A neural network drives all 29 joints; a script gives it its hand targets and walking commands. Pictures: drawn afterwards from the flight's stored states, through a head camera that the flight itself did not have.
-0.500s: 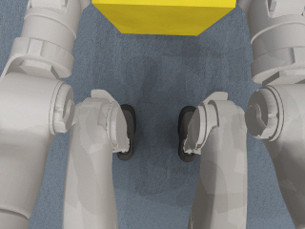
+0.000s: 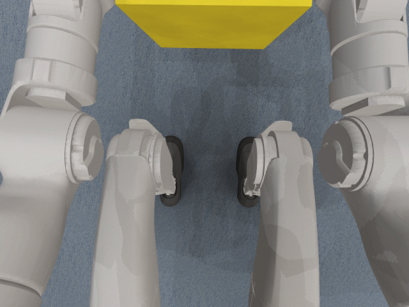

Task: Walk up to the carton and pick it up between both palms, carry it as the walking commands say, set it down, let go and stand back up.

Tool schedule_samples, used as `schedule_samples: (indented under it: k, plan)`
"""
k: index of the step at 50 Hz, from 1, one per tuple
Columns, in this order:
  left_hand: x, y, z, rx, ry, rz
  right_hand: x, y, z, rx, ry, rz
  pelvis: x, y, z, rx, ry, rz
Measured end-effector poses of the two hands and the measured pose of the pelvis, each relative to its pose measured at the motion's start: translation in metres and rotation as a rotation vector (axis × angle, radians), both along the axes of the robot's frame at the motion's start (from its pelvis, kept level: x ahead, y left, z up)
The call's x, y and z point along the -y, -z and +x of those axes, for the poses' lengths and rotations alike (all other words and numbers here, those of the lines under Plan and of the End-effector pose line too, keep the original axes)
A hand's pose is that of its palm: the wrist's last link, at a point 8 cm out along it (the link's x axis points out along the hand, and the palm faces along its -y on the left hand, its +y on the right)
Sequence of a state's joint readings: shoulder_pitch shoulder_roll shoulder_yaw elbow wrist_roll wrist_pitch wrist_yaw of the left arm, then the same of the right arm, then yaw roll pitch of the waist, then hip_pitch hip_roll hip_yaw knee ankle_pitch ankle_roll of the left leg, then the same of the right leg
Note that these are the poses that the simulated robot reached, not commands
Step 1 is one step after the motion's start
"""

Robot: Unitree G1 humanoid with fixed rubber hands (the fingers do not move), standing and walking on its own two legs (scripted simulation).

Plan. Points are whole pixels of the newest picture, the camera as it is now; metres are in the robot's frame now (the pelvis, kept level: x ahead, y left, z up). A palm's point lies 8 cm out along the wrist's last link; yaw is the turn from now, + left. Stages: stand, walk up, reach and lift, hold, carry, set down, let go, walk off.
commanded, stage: reach and lift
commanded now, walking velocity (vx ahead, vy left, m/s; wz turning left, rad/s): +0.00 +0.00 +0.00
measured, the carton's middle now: out of the picture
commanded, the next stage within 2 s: none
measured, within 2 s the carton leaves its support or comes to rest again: neither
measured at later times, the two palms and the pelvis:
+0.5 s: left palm out of the picture +0.55 +0.14 -0.01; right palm out of the picture +0.54 -0.16 +0.00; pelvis -0.01 +0.00 +0.05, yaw -1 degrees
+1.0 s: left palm out of the picture +0.52 +0.14 +0.06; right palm out of the picture +0.52 -0.16 +0.07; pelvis -0.01 +0.00 +0.11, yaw -1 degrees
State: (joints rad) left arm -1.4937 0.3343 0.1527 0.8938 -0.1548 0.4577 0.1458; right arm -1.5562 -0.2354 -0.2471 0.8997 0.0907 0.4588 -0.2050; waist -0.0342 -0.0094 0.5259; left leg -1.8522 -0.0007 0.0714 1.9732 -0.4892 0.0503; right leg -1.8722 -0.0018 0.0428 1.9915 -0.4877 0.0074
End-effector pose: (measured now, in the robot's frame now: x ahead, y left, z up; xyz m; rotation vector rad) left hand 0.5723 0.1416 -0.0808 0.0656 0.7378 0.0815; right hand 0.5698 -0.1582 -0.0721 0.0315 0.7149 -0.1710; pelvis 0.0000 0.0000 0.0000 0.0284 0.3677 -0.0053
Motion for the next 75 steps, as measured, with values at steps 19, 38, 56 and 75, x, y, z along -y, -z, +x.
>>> schedule_samples:
  k: [19,38,56,75]
  plan:
    - [0.002,-0.054,-0.016,0.008,0.005,-0.006,0.002,-0.053,-0.021,0.009,0.011,-0.001,-0.001,-0.040,-0.007,0.049,0.011,0.001]
    - [0.005,-0.105,-0.035,0.005,0.011,-0.006,0.005,-0.103,-0.041,0.007,0.020,0.001,0.000,-0.080,-0.012,0.106,0.019,0.006]
    - [0.006,-0.155,-0.055,0.004,0.015,-0.007,0.006,-0.155,-0.062,0.006,0.024,0.001,0.001,-0.121,-0.012,0.175,0.027,0.009]
    - [0.001,-0.210,-0.078,-0.003,0.017,0.001,0.001,-0.210,-0.083,0.001,0.020,-0.002,0.000,-0.168,-0.011,0.247,0.038,0.006]
